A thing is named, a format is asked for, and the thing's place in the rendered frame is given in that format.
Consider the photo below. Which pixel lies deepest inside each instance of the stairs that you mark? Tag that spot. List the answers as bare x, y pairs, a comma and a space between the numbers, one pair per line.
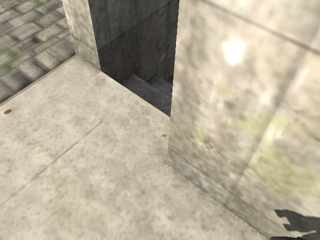
156, 91

